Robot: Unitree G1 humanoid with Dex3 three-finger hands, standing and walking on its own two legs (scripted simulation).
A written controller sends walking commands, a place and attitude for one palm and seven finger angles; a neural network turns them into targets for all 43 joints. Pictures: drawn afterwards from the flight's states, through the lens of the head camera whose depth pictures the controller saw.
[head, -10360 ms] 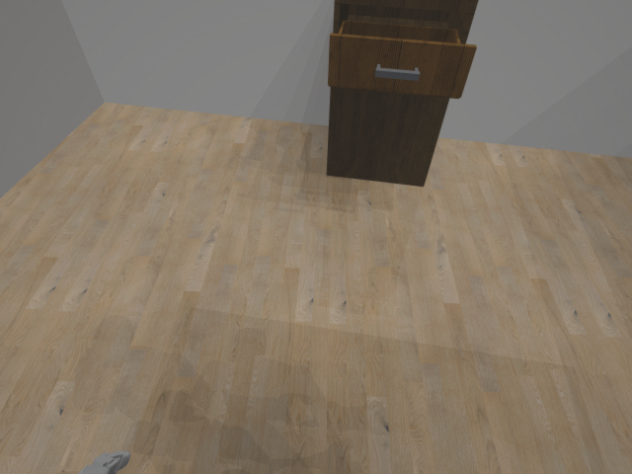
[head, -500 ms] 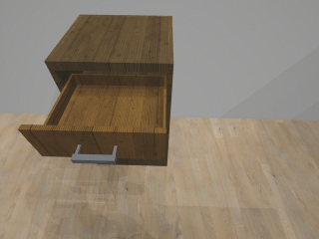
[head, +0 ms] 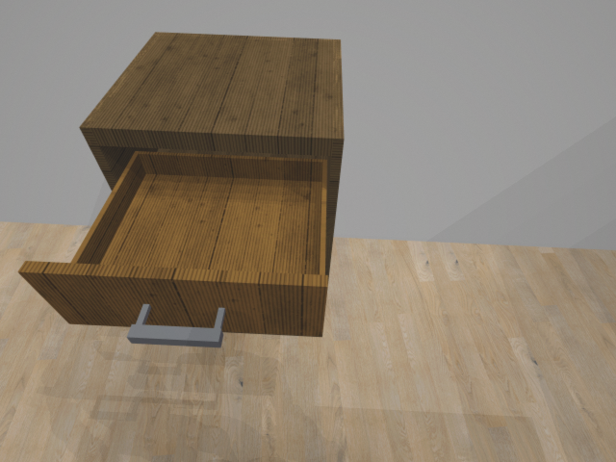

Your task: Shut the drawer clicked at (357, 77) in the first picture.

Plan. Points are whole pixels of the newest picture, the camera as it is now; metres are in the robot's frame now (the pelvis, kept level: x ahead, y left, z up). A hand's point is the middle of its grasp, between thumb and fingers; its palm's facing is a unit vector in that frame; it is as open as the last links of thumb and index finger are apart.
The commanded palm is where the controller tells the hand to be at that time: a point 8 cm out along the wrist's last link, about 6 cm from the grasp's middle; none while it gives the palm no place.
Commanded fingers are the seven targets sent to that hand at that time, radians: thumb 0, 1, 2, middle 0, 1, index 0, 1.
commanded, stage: come to a stop and stand still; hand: left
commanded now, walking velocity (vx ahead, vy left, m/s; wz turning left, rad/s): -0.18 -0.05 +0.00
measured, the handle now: (179, 324) +0.31 +0.22 -0.06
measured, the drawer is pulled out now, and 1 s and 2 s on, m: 0.30 0.30 0.30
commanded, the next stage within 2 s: look again from close up in 1.38 s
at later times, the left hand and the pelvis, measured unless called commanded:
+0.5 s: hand out of the picture +0.06 +0.17 -0.15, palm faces +0.01 -0.96 -0.29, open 7.4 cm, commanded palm none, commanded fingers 0.00 0.90 0.90 -0.20 -0.30 -0.20 -0.30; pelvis +0.00 -0.03 +0.00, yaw -2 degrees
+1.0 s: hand out of the picture -0.12 +0.14 -0.16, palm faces +0.02 -0.99 -0.15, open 7.4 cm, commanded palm none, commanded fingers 0.00 0.90 0.90 -0.20 -0.30 -0.20 -0.30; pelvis -0.07 -0.01 +0.01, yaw -1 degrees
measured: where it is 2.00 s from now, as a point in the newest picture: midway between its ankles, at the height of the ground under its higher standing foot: outside the picture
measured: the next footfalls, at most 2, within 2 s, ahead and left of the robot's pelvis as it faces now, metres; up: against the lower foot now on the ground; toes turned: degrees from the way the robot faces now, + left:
none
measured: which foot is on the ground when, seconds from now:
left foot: down 0.00-1.00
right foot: down 0.00-1.00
